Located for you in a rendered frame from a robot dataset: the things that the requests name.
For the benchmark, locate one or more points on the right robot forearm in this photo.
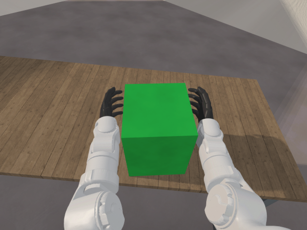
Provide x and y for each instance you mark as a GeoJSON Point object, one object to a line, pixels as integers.
{"type": "Point", "coordinates": [215, 159]}

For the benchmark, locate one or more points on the left robot upper arm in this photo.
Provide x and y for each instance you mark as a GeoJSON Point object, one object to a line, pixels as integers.
{"type": "Point", "coordinates": [98, 211]}

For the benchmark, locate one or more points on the left robot forearm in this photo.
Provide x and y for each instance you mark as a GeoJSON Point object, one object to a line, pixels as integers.
{"type": "Point", "coordinates": [102, 162]}

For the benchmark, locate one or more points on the robot right hand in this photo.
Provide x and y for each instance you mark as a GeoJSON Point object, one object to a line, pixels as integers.
{"type": "Point", "coordinates": [204, 108]}

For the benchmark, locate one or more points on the carton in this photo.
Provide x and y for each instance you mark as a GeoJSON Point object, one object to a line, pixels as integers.
{"type": "Point", "coordinates": [158, 129]}

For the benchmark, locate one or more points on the robot left hand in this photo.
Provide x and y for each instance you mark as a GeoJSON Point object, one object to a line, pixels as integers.
{"type": "Point", "coordinates": [107, 107]}

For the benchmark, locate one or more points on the table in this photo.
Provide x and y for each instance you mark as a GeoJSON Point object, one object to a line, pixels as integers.
{"type": "Point", "coordinates": [48, 111]}

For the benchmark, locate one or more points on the right robot upper arm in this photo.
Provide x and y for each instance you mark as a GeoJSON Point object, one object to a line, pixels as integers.
{"type": "Point", "coordinates": [229, 207]}

